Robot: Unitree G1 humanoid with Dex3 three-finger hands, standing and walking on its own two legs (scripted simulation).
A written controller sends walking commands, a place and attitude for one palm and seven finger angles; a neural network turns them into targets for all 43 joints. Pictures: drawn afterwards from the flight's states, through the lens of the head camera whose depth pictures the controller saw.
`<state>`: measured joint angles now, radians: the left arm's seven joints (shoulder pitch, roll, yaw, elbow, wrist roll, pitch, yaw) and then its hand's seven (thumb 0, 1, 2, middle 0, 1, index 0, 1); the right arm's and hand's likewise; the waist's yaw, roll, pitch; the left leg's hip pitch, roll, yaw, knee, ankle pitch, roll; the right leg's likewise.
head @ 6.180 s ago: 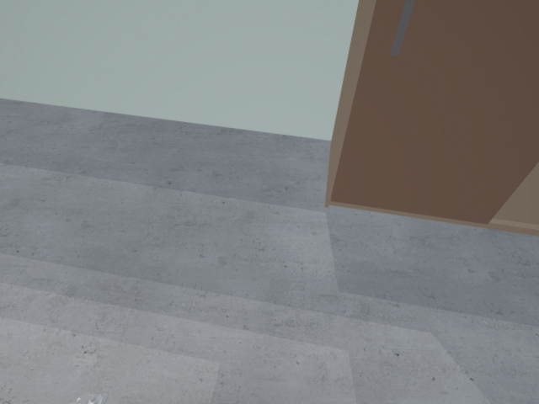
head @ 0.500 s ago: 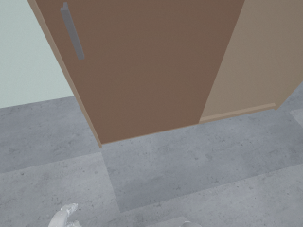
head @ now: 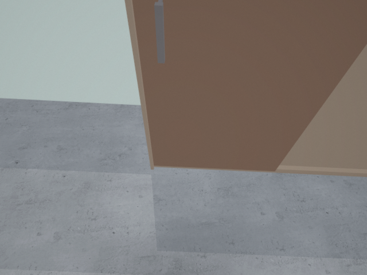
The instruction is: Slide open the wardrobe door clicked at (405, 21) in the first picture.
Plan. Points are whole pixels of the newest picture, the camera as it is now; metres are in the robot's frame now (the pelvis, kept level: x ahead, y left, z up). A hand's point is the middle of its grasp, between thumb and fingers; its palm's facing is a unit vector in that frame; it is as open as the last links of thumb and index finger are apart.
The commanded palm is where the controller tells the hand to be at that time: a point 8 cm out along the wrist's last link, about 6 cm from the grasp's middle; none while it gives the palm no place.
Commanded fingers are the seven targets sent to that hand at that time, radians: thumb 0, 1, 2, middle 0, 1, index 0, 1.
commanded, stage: take the last steps up to it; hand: left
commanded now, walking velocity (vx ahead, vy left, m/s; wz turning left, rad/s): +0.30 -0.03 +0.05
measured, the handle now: (161, 31) +0.74 +0.14 +0.14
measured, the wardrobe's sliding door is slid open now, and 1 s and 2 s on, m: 0.00 0.00 0.00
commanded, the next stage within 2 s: come to a stop and stand still in 0.80 s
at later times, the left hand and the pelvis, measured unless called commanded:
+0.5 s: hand (126, 251) +0.19 +0.16 -0.16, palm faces -0.05 -0.98 -0.20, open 7.4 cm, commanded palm none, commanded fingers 0.00 0.90 0.90 -0.20 -0.30 -0.20 -0.30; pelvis +0.11 -0.02 +0.01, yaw -1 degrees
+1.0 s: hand (143, 258) +0.18 +0.12 -0.18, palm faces +0.14 -0.98 -0.12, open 7.3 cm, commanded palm none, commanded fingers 0.00 0.90 0.90 -0.20 -0.30 -0.20 -0.30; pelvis +0.25 -0.03 +0.00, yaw +2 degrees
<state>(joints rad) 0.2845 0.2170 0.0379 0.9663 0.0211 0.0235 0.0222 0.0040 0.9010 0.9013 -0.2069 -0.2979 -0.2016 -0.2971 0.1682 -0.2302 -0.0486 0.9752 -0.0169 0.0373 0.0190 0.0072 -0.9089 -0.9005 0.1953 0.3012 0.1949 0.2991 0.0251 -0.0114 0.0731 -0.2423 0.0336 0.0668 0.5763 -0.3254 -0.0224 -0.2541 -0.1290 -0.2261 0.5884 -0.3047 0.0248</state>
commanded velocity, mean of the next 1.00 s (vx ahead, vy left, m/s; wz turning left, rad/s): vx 0.18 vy -0.03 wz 0.03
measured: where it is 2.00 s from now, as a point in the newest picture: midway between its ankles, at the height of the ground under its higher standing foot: outside the picture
